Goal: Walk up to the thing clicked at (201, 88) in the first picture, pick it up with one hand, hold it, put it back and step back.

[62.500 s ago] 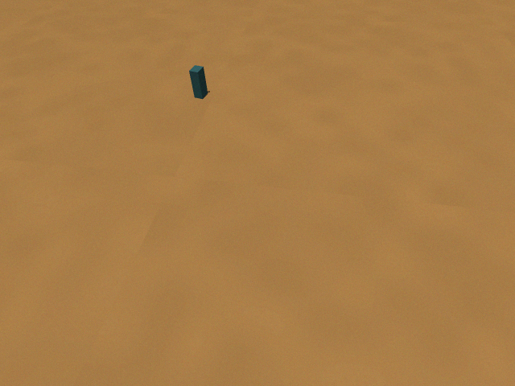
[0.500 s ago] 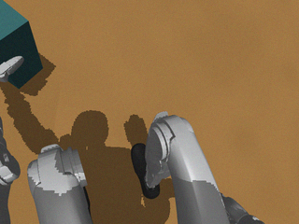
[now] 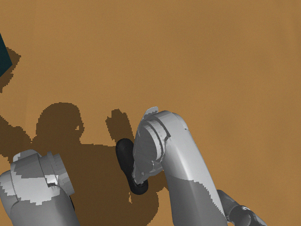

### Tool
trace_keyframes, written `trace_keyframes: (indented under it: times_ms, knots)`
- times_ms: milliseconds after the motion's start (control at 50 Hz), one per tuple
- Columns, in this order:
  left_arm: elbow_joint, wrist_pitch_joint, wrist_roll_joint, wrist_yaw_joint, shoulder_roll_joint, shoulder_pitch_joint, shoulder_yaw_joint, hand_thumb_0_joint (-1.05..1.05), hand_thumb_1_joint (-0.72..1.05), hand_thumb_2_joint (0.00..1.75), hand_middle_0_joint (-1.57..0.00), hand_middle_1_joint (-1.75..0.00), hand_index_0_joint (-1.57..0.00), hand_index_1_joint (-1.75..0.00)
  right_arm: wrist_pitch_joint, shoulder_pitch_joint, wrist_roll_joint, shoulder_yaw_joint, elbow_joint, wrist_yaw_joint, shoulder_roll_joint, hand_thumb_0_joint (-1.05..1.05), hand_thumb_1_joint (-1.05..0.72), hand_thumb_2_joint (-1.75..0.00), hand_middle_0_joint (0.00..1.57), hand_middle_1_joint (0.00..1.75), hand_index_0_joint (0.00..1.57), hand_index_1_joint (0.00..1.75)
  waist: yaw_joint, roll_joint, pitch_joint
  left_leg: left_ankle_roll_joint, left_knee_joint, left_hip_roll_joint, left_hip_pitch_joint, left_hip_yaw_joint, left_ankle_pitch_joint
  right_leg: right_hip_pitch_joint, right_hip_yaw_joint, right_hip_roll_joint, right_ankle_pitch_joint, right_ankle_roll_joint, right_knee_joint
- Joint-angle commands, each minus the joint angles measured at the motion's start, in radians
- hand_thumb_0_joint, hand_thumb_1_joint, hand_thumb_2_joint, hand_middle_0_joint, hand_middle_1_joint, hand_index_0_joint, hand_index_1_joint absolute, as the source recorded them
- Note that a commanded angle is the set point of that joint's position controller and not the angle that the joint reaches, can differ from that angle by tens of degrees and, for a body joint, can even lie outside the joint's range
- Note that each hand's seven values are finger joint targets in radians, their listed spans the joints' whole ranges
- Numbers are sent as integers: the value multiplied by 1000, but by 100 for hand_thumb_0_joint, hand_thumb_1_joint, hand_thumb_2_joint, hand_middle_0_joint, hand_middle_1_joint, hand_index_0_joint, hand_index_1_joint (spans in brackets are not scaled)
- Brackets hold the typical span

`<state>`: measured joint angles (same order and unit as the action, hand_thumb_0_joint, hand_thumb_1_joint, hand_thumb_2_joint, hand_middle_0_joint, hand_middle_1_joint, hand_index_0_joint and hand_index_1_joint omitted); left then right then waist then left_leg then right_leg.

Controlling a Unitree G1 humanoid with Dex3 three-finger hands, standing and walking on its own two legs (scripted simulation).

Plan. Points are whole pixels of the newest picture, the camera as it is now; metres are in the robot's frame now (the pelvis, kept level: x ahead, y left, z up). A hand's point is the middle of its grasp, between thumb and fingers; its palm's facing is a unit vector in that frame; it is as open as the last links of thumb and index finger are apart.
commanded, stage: lower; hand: left
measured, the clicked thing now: out of the picture +0.55 +0.23 -0.18
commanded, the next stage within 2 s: loosen in 0.46 s
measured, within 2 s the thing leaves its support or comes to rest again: rests again in 0.86 s
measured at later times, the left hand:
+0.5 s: hand out of the picture +0.54 +0.25 -0.16, palm faces +0.28 -0.96 -0.02, open 10.8 cm
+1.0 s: hand out of the picture +0.54 +0.25 -0.16, palm faces +0.27 -0.96 -0.01, open 14.7 cm
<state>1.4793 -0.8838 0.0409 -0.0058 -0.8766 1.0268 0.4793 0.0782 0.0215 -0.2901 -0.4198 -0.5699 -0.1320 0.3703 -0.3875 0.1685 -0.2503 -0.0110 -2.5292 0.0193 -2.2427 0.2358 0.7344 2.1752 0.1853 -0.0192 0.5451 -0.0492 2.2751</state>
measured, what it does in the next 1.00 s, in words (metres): stands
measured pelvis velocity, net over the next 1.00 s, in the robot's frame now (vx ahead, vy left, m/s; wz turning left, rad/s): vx -0.01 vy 0.01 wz -0.05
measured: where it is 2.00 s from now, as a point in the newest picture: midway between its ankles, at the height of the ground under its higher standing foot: (103, 199)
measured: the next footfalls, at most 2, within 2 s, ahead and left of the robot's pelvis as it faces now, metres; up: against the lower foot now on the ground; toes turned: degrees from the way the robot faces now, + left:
none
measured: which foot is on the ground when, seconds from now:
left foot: down 0.00-1.00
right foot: down 0.00-1.00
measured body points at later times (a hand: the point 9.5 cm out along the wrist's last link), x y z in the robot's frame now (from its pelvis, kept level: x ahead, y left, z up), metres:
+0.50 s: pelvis +0.00 +0.01 +0.00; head +0.29 +0.15 +0.31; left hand +0.52 +0.30 -0.16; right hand +0.06 -0.26 -0.05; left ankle +0.07 +0.11 -0.28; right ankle +0.15 -0.12 -0.28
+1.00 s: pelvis -0.01 +0.01 +0.00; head +0.29 +0.15 +0.31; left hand +0.52 +0.30 -0.16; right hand +0.06 -0.26 -0.04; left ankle +0.07 +0.11 -0.28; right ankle +0.15 -0.12 -0.28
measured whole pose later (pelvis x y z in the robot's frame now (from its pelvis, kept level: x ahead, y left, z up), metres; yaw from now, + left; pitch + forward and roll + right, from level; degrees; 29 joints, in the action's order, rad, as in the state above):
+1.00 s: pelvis -0.01 +0.01 +0.00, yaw -3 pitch +21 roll -19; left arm 1.63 -0.98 0.02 0.01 -1.02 1.07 0.43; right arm 0.12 -0.07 -0.33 -0.56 -0.52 -0.11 0.38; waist -0.43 0.22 -0.31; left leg -0.03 -2.56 0.01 -2.22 0.30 0.74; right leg 2.12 0.24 0.00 0.53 -0.07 2.24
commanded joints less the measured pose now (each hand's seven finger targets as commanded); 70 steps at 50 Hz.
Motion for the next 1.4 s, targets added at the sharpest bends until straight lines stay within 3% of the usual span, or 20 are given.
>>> trace_keyframes:
  times_ms: [0, 40, 140, 160, 180, 280, 440, 540, 560, 680, 780, 860, 960, 1020, 1060, 1120, 1160, 1260, 1340, 1380]
  knots:
    - [-149, -100, -6, 4, -191, 327, -18, 0, 0, 114, -109, -124, -109, -125, 25, 156, -14, 76, -27, 10, 339, 0, -89, -90, 20, 30, 20, 30, -106, -577, 697, 21, 319, -54, 452, -18, -246, -439, 73, 49, -180, 51, -130]
    - [-125, -98, -13, -1, -188, 316, -23, 0, 3, 115, -112, -125, -112, -127, 29, 160, -14, 68, -22, 12, 350, 0, -89, -90, 20, 30, 20, 30, -121, -555, 683, 20, 321, -54, 445, -7, -244, -449, 83, 48, -185, 46, -135]
    - [-104, -102, -36, -11, -225, 280, -5, 0, 2, 113, -110, -124, -111, -125, 36, 136, -16, 49, 2, 19, 361, 0, -88, -90, 20, 30, 20, 30, -113, -501, 688, 10, 299, -56, 411, -3, -256, -497, 87, 56, -203, 39, -139]
    - [-107, -103, -37, -14, -210, 293, -21, 0, 3, 115, -110, -125, -112, -126, 39, 145, -19, 42, -10, 20, 358, 0, -88, -90, 20, 30, 20, 30, -124, -524, 681, 17, 306, -59, 436, 7, -275, -488, 95, 55, -213, 40, -134]
    - [-105, -107, -41, -13, -245, 290, 4, 0, 3, 115, -110, -125, -111, -126, 40, 136, -17, 41, 2, 21, 366, 0, -87, -90, 20, 30, 20, 30, -117, -520, 681, 15, 306, -60, 423, 8, -266, -494, 96, 59, -206, 41, -135]
    - [-118, -134, -34, 7, -272, 326, 5, 0, 6, 117, -110, -125, -110, -126, 45, 106, -28, 20, 5, 23, 367, 0, -88, -90, 20, 30, 20, 30, -130, -559, 636, 23, 309, -69, 438, 24, -258, -472, 105, 61, -196, 45, -124]
    - [-50, -156, -14, 13, -248, 332, -61, 0, 6, 113, -107, -120, -107, -121, 47, 67, -46, 0, 2, 26, 371, 0, -87, -90, 20, 30, 20, 30, -162, -550, 577, 21, 305, -71, 429, 34, -204, -437, 116, 65, -172, 40, -134]
    - [-28, -164, -29, 18, -263, 336, -48, 0, 4, 112, -107, -120, -108, -121, 54, 51, -47, -12, 12, 28, 388, 0, -87, -89, 20, 30, 20, 30, -170, -571, 569, 33, 326, -78, 479, 66, -218, -418, 133, 64, -177, 42, -126]
    - [-13, -162, -32, 20, -253, 329, -46, 0, 1, 104, -108, -117, -111, -116, 54, 47, -49, -18, 16, 28, 388, 0, -88, -89, 20, 30, 20, 30, -174, -561, 563, 32, 323, -78, 482, 68, -225, -424, 135, 64, -185, 39, -129]
    - [-51, -175, -25, 18, -299, 335, -52, 0, -29, 56, -80, -78, -83, -75, 58, 44, -55, -27, 4, 32, 375, 0, -88, -89, 20, 30, 20, 30, -160, -573, 598, 23, 295, -73, 458, 39, -261, -484, 121, 72, -217, 37, -138]
    - [35, -155, -21, 18, -264, 287, -62, 0, -59, 26, -51, -43, -51, -43, 64, 47, -50, -27, 3, 35, 375, 0, -89, -89, 20, 30, 20, 30, -172, -524, 547, 20, 305, -73, 406, 40, -227, -465, 126, 70, -196, 37, -149]
    - [19, -156, -22, 20, -284, 296, -57, 0, -61, 20, -45, -35, -45, -36, 70, 49, -46, -29, 16, 34, 377, 0, -89, -89, 20, 30, 20, 30, -167, -516, 553, 16, 314, -69, 397, 42, -194, -474, 132, 72, -167, 38, -159]
    - [-13, -167, -27, 24, -301, 298, -34, 0, -61, 14, -34, -25, -34, -25, 71, 47, -49, -32, 19, 37, 380, 0, -89, -89, 20, 30, 20, 30, -166, -553, 584, 26, 316, -79, 464, 58, -250, -474, 132, 69, -207, 40, -138]
    - [0, -167, -22, 28, -288, 313, -50, 0, -61, 7, -25, -15, -24, -16, 67, 24, -50, -34, 21, 35, 378, 0, -90, -90, 20, 30, 20, 30, -174, -559, 524, 25, 325, -78, 434, 60, -202, -432, 135, 70, -171, 42, -143]
    - [4, -168, -17, 24, -285, 317, -64, 0, -61, 7, -22, -12, -21, -14, 68, 32, -51, -32, 17, 35, 381, 0, -89, -90, 20, 30, 20, 30, -184, -556, 525, 22, 323, -75, 422, 53, -184, -439, 135, 71, -162, 41, -152]
    - [-13, -169, -12, 22, -295, 321, -69, 0, -61, 3, -15, -6, -14, -7, 70, 31, -49, -30, 16, 34, 378, 0, -89, -90, 20, 30, 20, 30, -174, -554, 536, 21, 321, -74, 429, 49, -175, -433, 133, 71, -153, 42, -154]
    - [4, -169, -16, 18, -291, 318, -75, 0, -61, 9, -9, -10, -8, -11, 68, 31, -46, -33, 16, 34, 381, 0, -88, -89, 20, 30, 20, 30, -179, -545, 534, 20, 323, -74, 419, 56, -175, -438, 136, 69, -153, 42, -148]
    - [-100, -155, -25, -15, -392, 343, -22, 0, -61, 8, -7, -8, -7, -9, 77, 55, -34, -27, 11, 46, 388, 0, -88, -89, 20, 30, 20, 30, -148, -605, 614, 26, 329, -80, 491, 55, -242, -458, 125, 64, -195, 42, -139]
    - [-205, -110, -25, -34, -502, 354, 55, 0, -61, 6, -6, -7, -6, -8, 88, 78, -21, -11, 10, 53, 382, 0, -88, -89, 20, 30, 20, 30, -93, -690, 698, 32, 339, -83, 531, 27, -299, -491, 100, 62, -219, 48, -134]
    - [-261, -81, -25, -55, -521, 382, 65, 0, -61, 6, -6, -7, -6, -8, 98, 107, -13, 1, 8, 59, 378, 0, -89, -90, 20, 30, 20, 30, -94, -722, 737, 32, 339, -82, 540, 12, -331, -509, 92, 60, -243, 49, -138]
